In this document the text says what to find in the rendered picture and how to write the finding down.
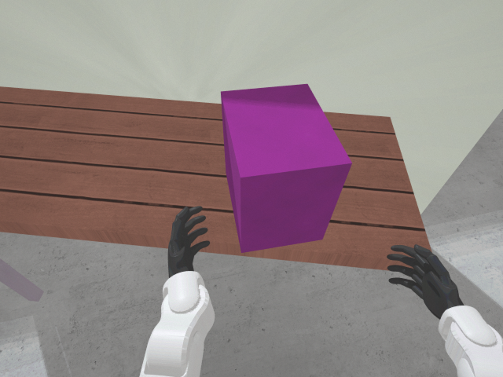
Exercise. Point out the robot right forearm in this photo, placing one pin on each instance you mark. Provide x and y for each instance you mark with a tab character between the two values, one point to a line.
473	345

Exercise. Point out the left robot hand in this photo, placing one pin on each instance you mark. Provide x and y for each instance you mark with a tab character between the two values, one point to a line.
180	254

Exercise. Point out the carton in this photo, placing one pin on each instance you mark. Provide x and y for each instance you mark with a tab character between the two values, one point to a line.
285	166

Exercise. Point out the right robot hand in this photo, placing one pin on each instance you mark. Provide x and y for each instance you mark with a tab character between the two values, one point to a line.
433	283

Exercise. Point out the robot left forearm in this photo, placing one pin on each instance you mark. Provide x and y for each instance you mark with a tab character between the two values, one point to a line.
176	345

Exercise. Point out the table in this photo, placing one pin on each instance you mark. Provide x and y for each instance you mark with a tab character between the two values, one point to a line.
118	169

